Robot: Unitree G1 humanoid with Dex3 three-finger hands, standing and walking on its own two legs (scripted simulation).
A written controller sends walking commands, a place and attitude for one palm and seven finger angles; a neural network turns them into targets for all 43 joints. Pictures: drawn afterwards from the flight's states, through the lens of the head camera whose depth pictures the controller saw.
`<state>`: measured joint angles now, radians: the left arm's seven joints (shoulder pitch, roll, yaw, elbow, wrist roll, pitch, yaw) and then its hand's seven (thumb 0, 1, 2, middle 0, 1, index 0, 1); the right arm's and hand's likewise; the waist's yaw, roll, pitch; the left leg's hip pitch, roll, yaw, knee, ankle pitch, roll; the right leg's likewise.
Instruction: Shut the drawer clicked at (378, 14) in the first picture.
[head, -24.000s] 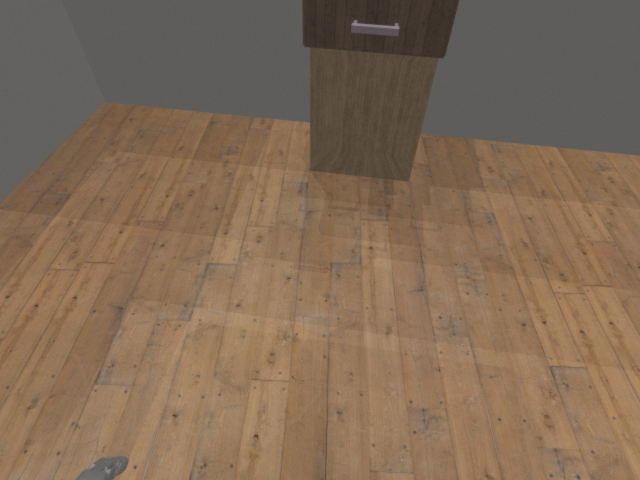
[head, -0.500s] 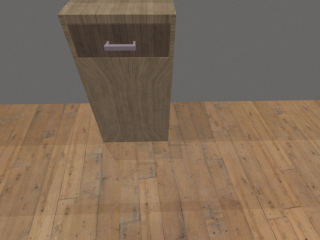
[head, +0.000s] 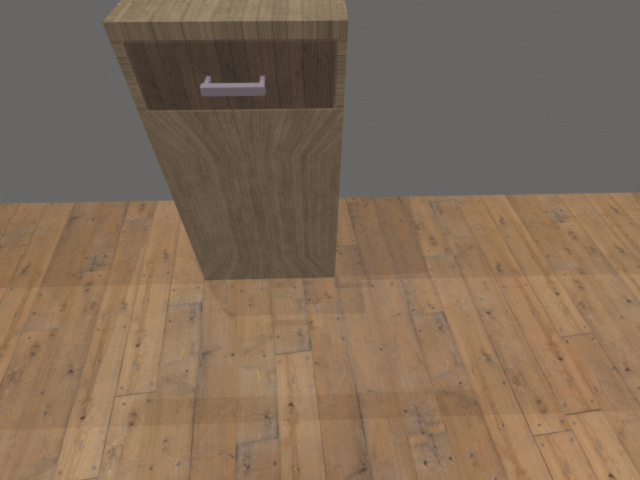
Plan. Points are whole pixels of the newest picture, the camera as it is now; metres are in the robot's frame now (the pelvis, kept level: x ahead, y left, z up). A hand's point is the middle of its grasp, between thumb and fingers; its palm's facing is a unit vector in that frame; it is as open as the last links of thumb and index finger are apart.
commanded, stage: look to check the result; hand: left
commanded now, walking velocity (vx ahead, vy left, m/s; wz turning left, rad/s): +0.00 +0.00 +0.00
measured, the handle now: (234, 84) +0.88 +0.24 +0.04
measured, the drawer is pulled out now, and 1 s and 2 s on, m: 0.00 0.00 0.00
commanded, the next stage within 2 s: stand and wait in 0.12 s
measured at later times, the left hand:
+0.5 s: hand out of the picture +0.05 +0.20 -0.17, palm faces -0.01 -0.97 -0.25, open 7.4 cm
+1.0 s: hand out of the picture +0.05 +0.21 -0.17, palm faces -0.02 -0.96 -0.26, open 7.4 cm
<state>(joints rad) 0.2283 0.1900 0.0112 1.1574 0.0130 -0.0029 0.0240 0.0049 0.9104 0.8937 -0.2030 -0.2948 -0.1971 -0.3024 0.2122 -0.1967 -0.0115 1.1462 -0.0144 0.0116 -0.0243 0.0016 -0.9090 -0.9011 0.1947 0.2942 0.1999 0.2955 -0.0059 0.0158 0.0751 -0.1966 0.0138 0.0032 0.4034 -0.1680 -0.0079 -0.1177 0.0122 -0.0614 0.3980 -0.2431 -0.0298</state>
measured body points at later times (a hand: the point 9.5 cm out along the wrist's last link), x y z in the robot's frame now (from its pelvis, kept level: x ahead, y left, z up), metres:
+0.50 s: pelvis +0.01 +0.00 +0.00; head +0.02 +0.00 +0.45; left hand +0.05 +0.25 -0.15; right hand +0.04 -0.25 -0.16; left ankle +0.03 +0.12 -0.74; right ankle -0.01 -0.10 -0.74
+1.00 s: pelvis +0.01 +0.00 +0.00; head +0.03 +0.00 +0.45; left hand +0.05 +0.26 -0.15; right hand +0.04 -0.25 -0.15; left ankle +0.03 +0.12 -0.74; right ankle -0.01 -0.10 -0.74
